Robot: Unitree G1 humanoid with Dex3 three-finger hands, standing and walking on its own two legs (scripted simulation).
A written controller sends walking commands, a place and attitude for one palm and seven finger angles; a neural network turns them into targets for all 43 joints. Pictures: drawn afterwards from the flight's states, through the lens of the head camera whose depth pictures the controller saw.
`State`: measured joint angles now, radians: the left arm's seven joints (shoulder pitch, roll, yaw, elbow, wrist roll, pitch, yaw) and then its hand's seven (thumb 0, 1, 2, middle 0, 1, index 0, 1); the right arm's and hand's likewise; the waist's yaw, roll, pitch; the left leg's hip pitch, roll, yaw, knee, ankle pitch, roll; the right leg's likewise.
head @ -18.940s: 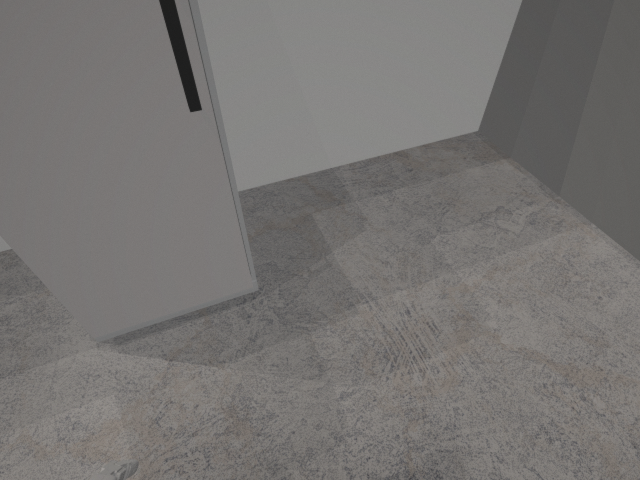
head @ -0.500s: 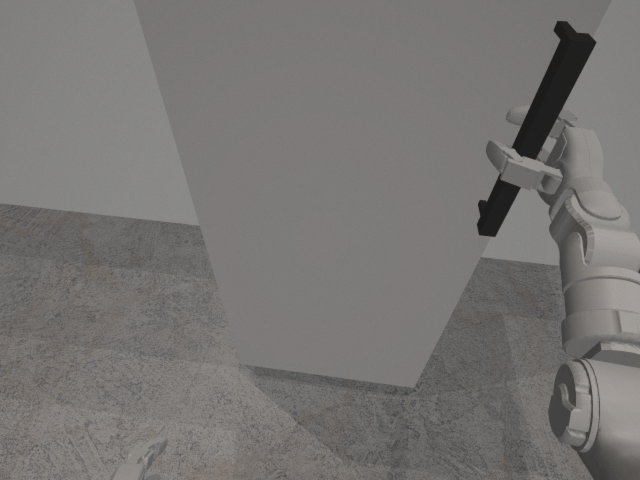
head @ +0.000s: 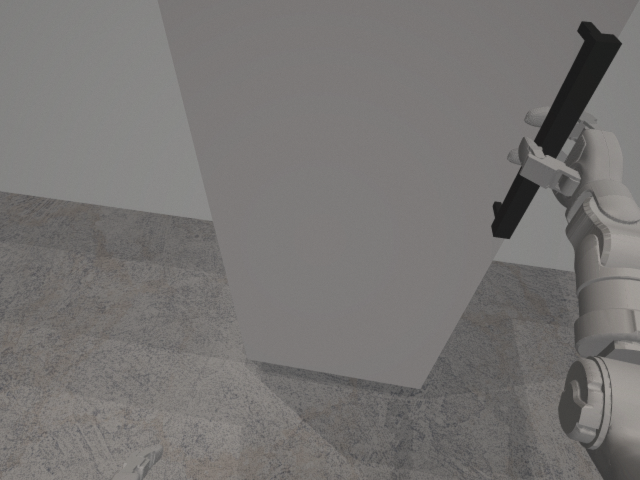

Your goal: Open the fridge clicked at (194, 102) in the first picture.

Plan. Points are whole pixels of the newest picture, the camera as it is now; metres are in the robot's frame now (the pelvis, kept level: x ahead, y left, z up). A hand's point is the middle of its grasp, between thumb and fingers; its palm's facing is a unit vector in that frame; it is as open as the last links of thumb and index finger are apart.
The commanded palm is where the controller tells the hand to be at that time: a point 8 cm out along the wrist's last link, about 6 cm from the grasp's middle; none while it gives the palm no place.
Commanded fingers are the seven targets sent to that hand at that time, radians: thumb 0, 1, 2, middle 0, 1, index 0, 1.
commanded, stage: grip the handle and tug to test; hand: right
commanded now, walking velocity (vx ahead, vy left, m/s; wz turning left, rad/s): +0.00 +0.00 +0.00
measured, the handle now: (537, 145) +0.50 -0.22 +0.20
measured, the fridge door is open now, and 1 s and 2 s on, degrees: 0 9 45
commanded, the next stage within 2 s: pull the door a little, standing still in 0.34 s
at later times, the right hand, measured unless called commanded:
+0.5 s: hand (531, 162) +0.45 -0.19 +0.21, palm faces +0.10 +1.00 -0.01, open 5.8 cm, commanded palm +0.41 -0.24 +0.21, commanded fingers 0.00 -0.90 -0.90 0.45 1.40 0.45 1.40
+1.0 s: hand (533, 206) +0.37 -0.18 +0.21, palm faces +0.06 +1.00 -0.03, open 6.3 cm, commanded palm +0.31 -0.23 +0.21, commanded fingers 0.00 -0.90 -0.90 0.45 1.40 0.45 1.40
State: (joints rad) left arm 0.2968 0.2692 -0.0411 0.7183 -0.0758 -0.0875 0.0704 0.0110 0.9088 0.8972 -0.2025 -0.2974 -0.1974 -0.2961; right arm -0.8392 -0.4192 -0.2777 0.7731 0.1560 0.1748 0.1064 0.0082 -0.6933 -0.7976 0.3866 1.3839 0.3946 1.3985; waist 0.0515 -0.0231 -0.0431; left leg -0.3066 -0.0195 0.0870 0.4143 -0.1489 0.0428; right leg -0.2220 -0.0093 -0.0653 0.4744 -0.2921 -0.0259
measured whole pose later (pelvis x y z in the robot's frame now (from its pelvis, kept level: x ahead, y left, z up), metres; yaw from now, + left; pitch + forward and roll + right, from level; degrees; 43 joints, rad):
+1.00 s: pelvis +0.07 -0.01 +0.00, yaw +5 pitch +1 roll +1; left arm 0.17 0.25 -0.04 0.62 -0.08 0.01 0.03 0.01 0.91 0.90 -0.20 -0.30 -0.20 -0.30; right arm -0.09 -0.25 -0.28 -0.29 0.24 0.48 0.07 -0.01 -0.71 -0.74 0.33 1.36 0.25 1.35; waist -0.03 -0.06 -0.12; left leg -0.17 -0.03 0.01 0.40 -0.22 0.03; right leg -0.06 0.00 -0.06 0.44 -0.32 -0.01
